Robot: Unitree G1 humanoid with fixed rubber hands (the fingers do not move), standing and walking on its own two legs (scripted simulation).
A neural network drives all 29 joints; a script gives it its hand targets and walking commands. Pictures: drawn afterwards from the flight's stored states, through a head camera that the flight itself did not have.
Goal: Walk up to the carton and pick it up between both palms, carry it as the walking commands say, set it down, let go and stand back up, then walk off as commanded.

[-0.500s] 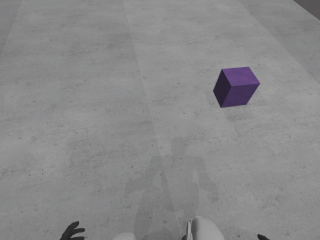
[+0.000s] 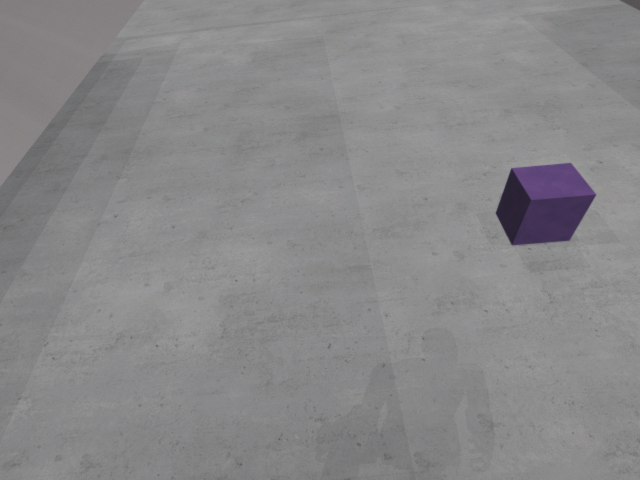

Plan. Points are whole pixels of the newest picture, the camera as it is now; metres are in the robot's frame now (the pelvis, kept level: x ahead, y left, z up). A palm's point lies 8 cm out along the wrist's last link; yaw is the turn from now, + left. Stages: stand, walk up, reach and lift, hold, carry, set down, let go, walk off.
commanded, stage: stand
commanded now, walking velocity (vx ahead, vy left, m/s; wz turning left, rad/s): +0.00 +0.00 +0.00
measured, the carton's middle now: (540, 204) +1.19 -0.80 -0.65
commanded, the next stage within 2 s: none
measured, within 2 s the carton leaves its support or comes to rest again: neither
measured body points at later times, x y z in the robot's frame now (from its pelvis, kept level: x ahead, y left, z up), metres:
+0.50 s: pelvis -0.04 +0.04 +0.00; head -0.06 +0.05 +0.45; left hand -0.08 +0.24 -0.17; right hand -0.07 -0.17 -0.16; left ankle -0.03 +0.13 -0.74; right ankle -0.01 -0.12 -0.74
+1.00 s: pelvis -0.02 +0.02 +0.00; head -0.03 +0.02 +0.45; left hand -0.05 +0.21 -0.16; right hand -0.07 -0.18 -0.17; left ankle -0.03 +0.13 -0.74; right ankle -0.01 -0.12 -0.74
